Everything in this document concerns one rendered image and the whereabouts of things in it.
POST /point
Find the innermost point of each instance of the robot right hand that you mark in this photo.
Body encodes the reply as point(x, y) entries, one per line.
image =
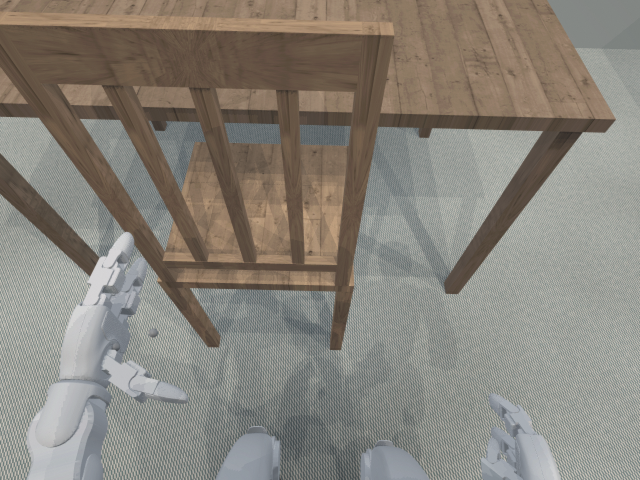
point(528, 455)

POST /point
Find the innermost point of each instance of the robot shin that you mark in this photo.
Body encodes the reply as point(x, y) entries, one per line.
point(257, 429)
point(384, 443)

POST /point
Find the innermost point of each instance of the chair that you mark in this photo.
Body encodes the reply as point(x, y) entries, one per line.
point(249, 216)

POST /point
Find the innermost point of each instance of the left robot shin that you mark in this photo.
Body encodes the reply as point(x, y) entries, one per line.
point(257, 429)

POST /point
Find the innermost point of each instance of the robot left forearm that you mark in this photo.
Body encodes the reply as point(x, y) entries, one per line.
point(65, 437)

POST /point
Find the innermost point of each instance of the right robot shin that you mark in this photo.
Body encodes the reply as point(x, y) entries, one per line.
point(384, 443)

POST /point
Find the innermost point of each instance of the table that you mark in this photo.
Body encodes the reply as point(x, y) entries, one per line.
point(455, 64)

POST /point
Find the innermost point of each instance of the robot left hand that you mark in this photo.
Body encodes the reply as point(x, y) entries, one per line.
point(101, 320)

